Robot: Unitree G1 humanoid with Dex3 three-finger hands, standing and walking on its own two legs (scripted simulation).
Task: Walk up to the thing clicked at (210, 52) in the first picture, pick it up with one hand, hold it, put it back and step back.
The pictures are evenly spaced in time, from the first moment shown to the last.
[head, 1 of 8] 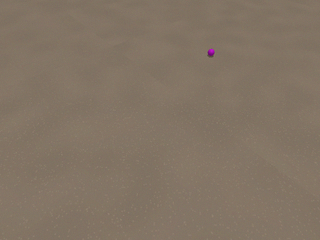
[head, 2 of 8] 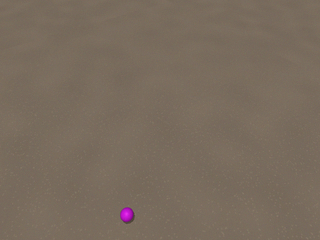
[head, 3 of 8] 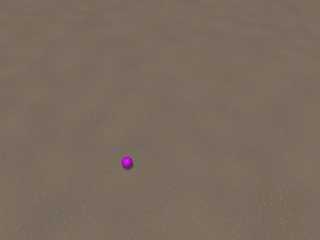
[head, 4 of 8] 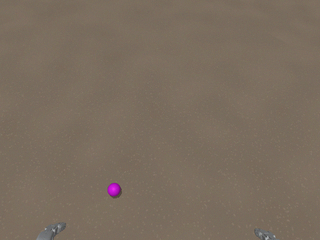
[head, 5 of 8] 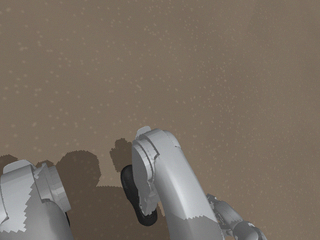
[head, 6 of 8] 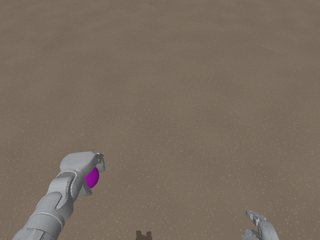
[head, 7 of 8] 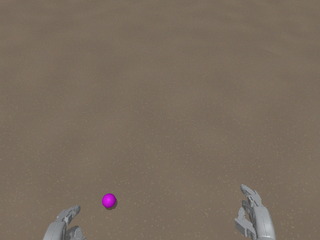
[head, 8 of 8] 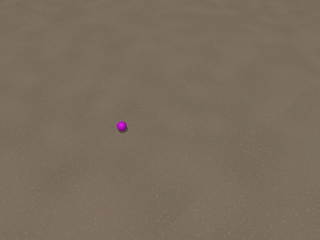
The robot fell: no
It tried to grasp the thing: yes
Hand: left
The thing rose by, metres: 0.69
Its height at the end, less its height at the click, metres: +0.00
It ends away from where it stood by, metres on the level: 0.01
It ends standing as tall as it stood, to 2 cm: yes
